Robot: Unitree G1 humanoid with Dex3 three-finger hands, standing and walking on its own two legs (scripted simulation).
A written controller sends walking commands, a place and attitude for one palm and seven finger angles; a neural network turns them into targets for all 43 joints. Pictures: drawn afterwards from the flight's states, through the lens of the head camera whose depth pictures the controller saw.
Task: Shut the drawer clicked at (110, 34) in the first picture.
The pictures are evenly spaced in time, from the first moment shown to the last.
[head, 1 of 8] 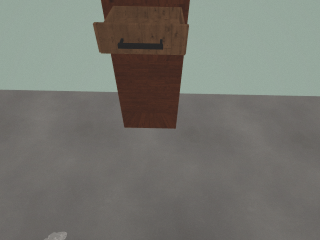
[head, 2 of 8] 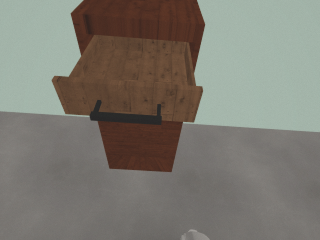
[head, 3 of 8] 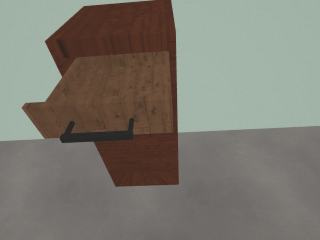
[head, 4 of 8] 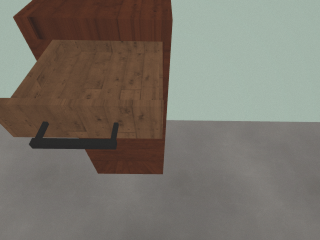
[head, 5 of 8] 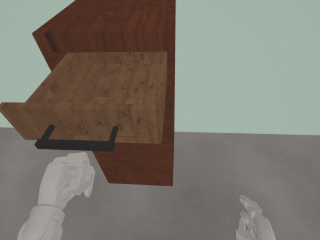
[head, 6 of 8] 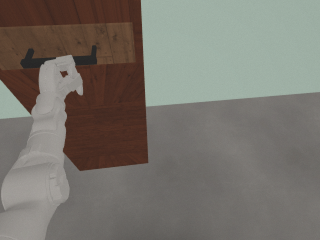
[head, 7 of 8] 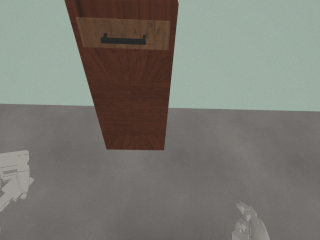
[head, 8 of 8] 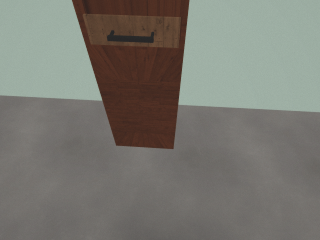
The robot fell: no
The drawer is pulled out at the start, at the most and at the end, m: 0.27 0.27 0.00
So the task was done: yes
